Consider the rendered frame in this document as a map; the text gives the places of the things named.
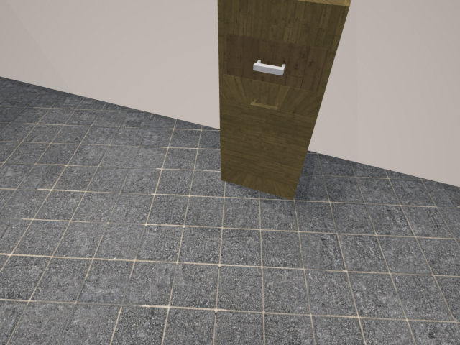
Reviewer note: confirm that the drawer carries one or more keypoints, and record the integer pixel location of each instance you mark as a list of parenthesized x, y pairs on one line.
[(304, 65)]

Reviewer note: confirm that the handle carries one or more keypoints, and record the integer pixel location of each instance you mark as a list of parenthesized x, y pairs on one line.
[(258, 66), (264, 108)]

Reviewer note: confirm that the cabinet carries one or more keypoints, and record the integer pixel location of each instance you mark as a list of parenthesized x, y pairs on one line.
[(259, 150)]

